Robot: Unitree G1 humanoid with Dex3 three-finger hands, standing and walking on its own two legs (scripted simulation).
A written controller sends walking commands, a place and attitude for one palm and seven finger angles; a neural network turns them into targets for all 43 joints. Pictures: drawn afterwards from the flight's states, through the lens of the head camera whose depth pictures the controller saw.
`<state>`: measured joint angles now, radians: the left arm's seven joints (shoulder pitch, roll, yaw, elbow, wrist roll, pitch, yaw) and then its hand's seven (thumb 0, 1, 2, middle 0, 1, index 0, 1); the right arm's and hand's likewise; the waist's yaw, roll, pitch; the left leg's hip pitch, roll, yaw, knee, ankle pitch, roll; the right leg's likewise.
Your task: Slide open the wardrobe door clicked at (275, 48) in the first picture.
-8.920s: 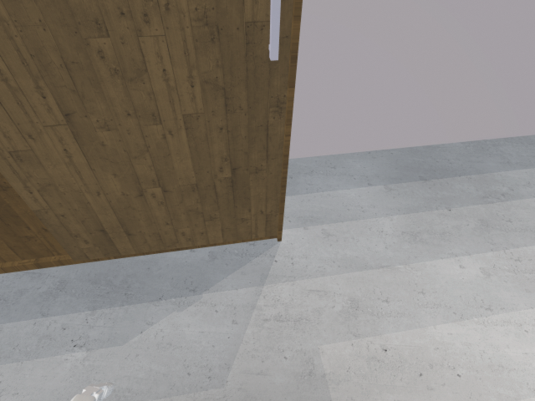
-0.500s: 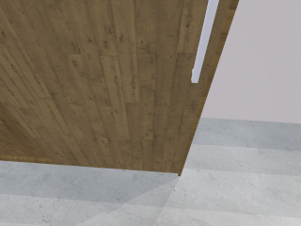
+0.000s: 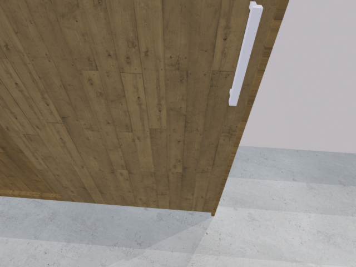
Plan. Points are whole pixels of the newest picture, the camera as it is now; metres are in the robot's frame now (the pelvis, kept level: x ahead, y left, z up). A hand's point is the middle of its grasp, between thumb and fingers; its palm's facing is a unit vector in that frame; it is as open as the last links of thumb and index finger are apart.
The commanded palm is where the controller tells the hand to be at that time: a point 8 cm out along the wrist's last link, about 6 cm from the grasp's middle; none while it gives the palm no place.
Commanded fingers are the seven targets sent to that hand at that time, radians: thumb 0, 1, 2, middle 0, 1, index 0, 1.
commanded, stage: shuffle to correct the standing spot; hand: right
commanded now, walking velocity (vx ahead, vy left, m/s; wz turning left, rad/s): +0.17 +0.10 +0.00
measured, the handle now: (241, 59) +0.53 -0.12 +0.22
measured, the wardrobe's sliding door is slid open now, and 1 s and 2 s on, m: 0.00 0.00 0.00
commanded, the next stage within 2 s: come to a stop and stand still in 0.04 s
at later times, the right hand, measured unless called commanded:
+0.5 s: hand out of the picture +0.02 -0.14 -0.17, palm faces +0.06 +0.98 -0.17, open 7.4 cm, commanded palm none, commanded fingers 0.00 -0.90 -0.90 0.20 0.30 0.20 0.30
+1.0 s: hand out of the picture +0.05 -0.24 -0.17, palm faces +0.03 +0.96 -0.27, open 7.4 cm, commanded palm none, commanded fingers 0.00 -0.90 -0.90 0.20 0.30 0.20 0.30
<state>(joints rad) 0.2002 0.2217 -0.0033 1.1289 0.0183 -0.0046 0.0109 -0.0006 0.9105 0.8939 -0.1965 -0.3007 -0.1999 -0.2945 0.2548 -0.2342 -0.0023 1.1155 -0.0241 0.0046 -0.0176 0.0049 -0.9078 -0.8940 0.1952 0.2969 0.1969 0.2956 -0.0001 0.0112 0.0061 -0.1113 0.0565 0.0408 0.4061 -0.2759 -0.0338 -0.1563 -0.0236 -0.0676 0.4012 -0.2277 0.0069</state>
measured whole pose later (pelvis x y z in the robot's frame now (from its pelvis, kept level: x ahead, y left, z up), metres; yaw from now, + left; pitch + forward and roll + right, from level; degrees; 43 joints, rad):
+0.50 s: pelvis +0.05 +0.01 +0.00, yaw +0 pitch +0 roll +0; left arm 0.26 0.14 0.04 1.09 0.01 0.00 0.06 0.01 0.92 0.89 -0.20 -0.30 -0.20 -0.29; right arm 0.34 -0.11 -0.03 1.08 -0.03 0.01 -0.04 0.01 -0.91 -0.89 0.20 0.30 0.20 0.30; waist 0.00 0.01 0.07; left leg -0.15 0.04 0.07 0.58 -0.27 -0.02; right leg -0.18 -0.07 -0.12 0.54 -0.24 0.01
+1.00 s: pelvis -0.04 -0.03 -0.02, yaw +0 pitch -5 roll +1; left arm 0.19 0.24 0.04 0.86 0.03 0.02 0.01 0.00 0.91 0.89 -0.20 -0.30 -0.20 -0.29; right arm 0.25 -0.25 -0.02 0.85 -0.03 0.04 -0.02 0.01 -0.91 -0.89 0.20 0.30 0.20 0.30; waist 0.00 0.01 0.02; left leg -0.24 0.05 0.03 0.63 -0.29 -0.02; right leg -0.28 -0.01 -0.09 0.66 -0.30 -0.05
